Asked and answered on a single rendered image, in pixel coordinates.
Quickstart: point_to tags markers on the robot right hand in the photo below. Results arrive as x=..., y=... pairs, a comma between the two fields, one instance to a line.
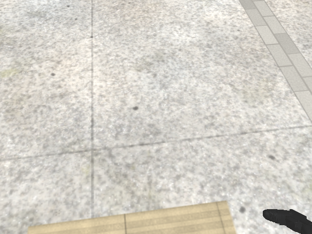
x=294, y=220

